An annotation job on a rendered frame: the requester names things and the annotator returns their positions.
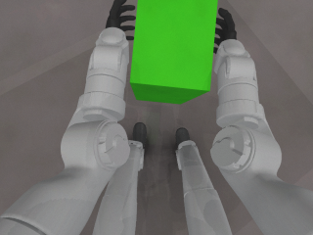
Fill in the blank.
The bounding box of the robot left hand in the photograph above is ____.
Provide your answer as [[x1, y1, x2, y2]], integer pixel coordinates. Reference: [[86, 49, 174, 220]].
[[106, 0, 136, 40]]

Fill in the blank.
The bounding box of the carton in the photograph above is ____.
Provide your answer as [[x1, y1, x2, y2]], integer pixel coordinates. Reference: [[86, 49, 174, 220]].
[[129, 0, 218, 105]]

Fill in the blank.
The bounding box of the left robot upper arm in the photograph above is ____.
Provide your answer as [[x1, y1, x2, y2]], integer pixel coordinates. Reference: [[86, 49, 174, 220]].
[[0, 119, 130, 235]]

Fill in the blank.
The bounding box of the right robot upper arm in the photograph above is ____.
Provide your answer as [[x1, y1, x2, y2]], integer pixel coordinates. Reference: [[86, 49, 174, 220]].
[[210, 124, 313, 235]]

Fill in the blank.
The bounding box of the robot right foot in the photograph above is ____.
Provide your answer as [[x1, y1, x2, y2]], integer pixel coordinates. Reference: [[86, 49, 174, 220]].
[[175, 127, 191, 148]]

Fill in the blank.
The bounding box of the robot right shin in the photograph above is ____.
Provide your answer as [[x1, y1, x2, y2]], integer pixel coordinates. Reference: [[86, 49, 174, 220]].
[[178, 140, 199, 151]]

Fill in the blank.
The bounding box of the robot right forearm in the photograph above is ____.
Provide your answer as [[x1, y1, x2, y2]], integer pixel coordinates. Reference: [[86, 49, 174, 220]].
[[213, 39, 275, 139]]

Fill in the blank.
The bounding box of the robot left forearm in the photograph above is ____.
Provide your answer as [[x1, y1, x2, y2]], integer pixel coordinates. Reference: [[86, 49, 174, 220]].
[[67, 27, 129, 128]]

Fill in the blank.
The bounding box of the robot right hand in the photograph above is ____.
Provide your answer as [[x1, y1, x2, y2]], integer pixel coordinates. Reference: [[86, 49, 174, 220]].
[[213, 8, 237, 54]]

